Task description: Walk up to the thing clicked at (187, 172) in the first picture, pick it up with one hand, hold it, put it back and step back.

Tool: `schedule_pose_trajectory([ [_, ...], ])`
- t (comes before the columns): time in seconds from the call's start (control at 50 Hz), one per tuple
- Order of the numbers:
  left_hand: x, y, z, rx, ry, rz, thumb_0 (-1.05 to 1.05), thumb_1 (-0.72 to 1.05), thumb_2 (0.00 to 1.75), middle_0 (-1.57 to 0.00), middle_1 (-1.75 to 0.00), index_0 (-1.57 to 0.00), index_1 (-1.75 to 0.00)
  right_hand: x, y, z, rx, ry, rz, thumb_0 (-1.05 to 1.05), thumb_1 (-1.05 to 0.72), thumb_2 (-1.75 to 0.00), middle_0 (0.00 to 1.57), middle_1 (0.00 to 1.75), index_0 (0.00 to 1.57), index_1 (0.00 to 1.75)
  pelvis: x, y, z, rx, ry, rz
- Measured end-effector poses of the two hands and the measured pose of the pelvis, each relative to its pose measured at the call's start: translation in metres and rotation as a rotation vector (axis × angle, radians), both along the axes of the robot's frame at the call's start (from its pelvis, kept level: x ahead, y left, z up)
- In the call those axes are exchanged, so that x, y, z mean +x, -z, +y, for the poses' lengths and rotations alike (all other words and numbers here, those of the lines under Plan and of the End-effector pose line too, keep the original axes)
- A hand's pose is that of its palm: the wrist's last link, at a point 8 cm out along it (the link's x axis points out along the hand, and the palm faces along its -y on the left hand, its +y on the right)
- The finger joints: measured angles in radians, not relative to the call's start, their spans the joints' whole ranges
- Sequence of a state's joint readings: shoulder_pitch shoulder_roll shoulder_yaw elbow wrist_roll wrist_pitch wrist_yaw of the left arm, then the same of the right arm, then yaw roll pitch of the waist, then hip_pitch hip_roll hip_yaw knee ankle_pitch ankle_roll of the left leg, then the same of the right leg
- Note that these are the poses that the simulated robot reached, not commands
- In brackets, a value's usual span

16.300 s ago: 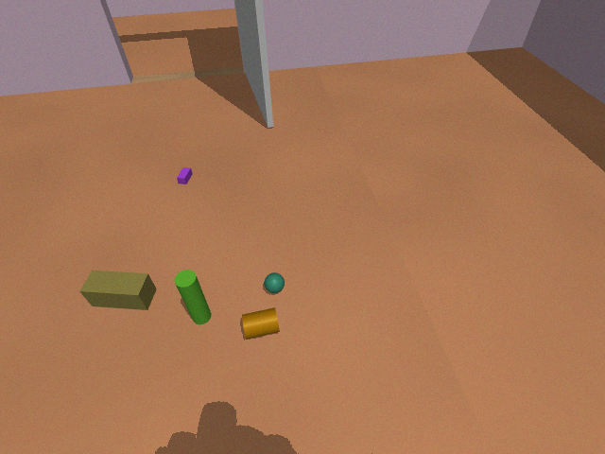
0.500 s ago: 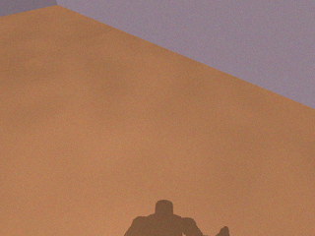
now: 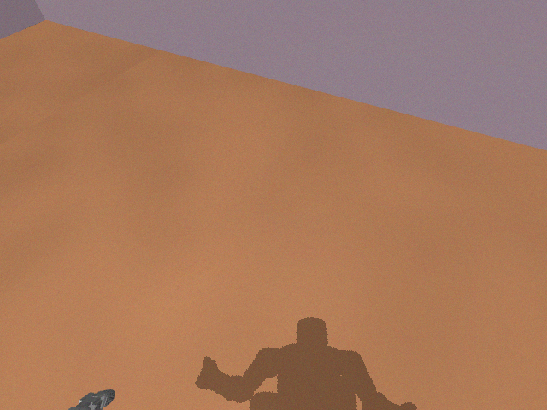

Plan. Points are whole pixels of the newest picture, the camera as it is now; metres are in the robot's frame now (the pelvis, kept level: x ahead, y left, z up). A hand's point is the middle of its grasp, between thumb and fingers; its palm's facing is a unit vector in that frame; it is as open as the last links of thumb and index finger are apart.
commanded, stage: walk up
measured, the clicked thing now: out of the picture +0.17 -1.13 -0.73
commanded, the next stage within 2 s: none
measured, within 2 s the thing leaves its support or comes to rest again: neither
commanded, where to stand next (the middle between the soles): +1.07 +0.00 m, yaw +1 degrees
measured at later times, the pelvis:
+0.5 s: pelvis +0.28 +0.02 +0.00, yaw +0 degrees
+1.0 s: pelvis +0.51 -0.06 +0.01, yaw +0 degrees
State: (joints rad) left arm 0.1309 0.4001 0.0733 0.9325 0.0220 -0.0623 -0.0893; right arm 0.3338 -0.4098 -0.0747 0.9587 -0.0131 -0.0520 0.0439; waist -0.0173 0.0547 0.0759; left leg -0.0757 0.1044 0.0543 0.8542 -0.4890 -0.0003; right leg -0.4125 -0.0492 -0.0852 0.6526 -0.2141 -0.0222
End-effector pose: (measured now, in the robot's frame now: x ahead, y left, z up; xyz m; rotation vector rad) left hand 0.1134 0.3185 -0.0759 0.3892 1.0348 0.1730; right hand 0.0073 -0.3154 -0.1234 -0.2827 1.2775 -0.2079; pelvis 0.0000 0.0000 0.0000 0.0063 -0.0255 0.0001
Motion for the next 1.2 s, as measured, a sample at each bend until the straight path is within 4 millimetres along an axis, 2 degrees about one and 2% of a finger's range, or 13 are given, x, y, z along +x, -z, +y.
schedule_pose_trajectory([
  [0.08, 0.029, -0.014, -0.016, -0.019, -0.038, -0.038, 0.00, 0.91, 0.89, -0.20, -0.30, -0.20, -0.30, 0.072, -0.015, -0.006, 0.010, -0.044, -0.056, 0.01, -0.91, -0.90, 0.20, 0.30, 0.20, 0.30, 0.042, -0.015, -0.007, 0.015, 0.000, -0.011],
  [0.18, 0.048, -0.012, -0.016, -0.017, -0.061, 0.029, 0.00, 0.90, 0.89, -0.20, -0.30, -0.20, -0.30, 0.164, -0.036, -0.012, -0.004, -0.083, -0.174, 0.00, -0.91, -0.90, 0.20, 0.30, 0.20, 0.30, 0.095, -0.022, -0.010, -0.007, 0.011, -0.013],
  [0.3, 0.082, 0.006, 0.000, -0.031, -0.086, 0.105, 0.00, 0.90, 0.89, -0.20, -0.30, -0.21, -0.30, 0.257, -0.048, -0.007, -0.033, -0.142, -0.188, 0.00, -0.91, -0.90, 0.20, 0.30, 0.20, 0.30, 0.163, -0.016, -0.002, -0.042, -0.008, 0.000],
  [0.42, 0.141, 0.043, 0.027, -0.041, -0.120, 0.174, 0.00, 0.90, 0.89, -0.20, -0.30, -0.20, -0.30, 0.348, -0.044, 0.015, -0.082, -0.182, -0.206, 0.00, -0.91, -0.90, 0.20, 0.30, 0.20, 0.30, 0.241, 0.004, 0.017, -0.010, -0.011, 0.009],
  [0.5, 0.194, 0.041, 0.024, -0.054, -0.078, 0.196, 0.00, 0.91, 0.89, -0.20, -0.30, -0.20, -0.30, 0.377, -0.054, 0.027, -0.077, -0.126, -0.251, 0.00, -0.91, -0.90, 0.20, 0.30, 0.20, 0.30, 0.280, -0.005, 0.024, -0.021, 0.000, -0.003],
  [0.56, 0.240, 0.030, 0.021, -0.066, -0.051, 0.151, 0.00, 0.91, 0.89, -0.20, -0.30, -0.20, -0.30, 0.385, -0.061, 0.030, -0.069, -0.091, -0.240, 0.00, -0.91, -0.90, 0.21, 0.30, 0.20, 0.30, 0.308, -0.015, 0.023, -0.013, 0.004, -0.013],
  [0.64, 0.297, 0.015, 0.016, -0.069, -0.022, 0.087, 0.00, 0.91, 0.89, -0.20, -0.30, -0.20, -0.30, 0.392, -0.060, 0.025, -0.058, -0.065, -0.187, 0.00, -0.90, -0.90, 0.21, 0.30, 0.20, 0.30, 0.343, -0.021, 0.017, -0.001, 0.008, -0.025],
  [0.78, 0.384, 0.000, -0.005, -0.027, 0.025, 0.070, 0.00, 0.91, 0.89, -0.20, -0.30, -0.20, -0.30, 0.425, -0.038, -0.008, -0.027, -0.021, -0.135, 0.00, -0.90, -0.90, 0.21, 0.30, 0.21, 0.30, 0.408, -0.015, -0.007, 0.035, 0.025, -0.026],
  [0.88, 0.442, -0.002, -0.031, 0.029, 0.007, 0.019, 0.00, 0.91, 0.89, -0.20, -0.30, -0.20, -0.30, 0.471, -0.004, -0.044, -0.010, -0.010, -0.099, 0.00, -0.90, -0.90, 0.21, 0.30, 0.20, 0.30, 0.462, 0.003, -0.037, 0.014, 0.014, -0.023],
  [0.94, 0.459, -0.011, -0.048, 0.034, -0.020, -0.020, 0.00, 0.91, 0.89, -0.20, -0.30, -0.20, -0.30, 0.506, 0.000, -0.051, 0.009, -0.044, -0.075, 0.00, -0.91, -0.90, 0.20, 0.30, 0.20, 0.30, 0.484, -0.002, -0.049, 0.029, 0.003, -0.028],
  [1.02, 0.463, -0.026, -0.062, 0.033, -0.061, 0.009, 0.00, 0.91, 0.89, -0.20, -0.30, -0.20, -0.30, 0.558, -0.011, -0.056, 0.036, -0.072, -0.106, 0.01, -0.91, -0.90, 0.20, 0.30, 0.20, 0.30, 0.512, -0.018, -0.057, 0.032, 0.005, -0.027],
  [1.1, 0.465, -0.028, -0.066, 0.037, -0.090, 0.064, 0.00, 0.90, 0.89, -0.20, -0.30, -0.21, -0.30, 0.600, -0.022, -0.060, 0.038, -0.090, -0.136, 0.00, -0.91, -0.90, 0.20, 0.30, 0.20, 0.30, 0.540, -0.025, -0.063, 0.017, 0.004, -0.025],
  [1.2, 0.476, -0.020, -0.063, 0.027, -0.131, 0.099, 0.00, 0.90, 0.89, -0.20, -0.30, -0.21, -0.30, 0.641, -0.029, -0.062, 0.018, -0.109, -0.107, 0.00, -0.91, -0.90, 0.20, 0.30, 0.20, 0.30, 0.576, -0.025, -0.062, -0.012, -0.025, -0.024],
])
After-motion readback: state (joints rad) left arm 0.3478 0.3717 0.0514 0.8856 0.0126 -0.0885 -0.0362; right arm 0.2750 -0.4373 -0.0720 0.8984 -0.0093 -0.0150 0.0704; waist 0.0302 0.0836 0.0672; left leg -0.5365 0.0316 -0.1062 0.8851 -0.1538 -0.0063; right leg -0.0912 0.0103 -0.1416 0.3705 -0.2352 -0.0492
